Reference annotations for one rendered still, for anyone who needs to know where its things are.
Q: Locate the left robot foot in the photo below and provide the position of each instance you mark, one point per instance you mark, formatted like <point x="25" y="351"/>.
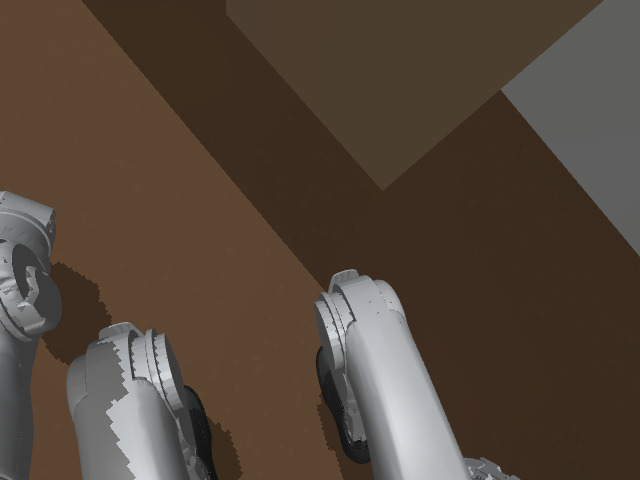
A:
<point x="201" y="431"/>

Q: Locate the right robot foot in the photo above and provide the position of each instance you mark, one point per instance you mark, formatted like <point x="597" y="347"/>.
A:
<point x="357" y="451"/>

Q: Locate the right robot hand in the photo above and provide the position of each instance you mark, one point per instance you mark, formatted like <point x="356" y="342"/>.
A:
<point x="486" y="470"/>

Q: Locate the left robot arm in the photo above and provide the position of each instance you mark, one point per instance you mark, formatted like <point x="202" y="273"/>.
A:
<point x="30" y="304"/>

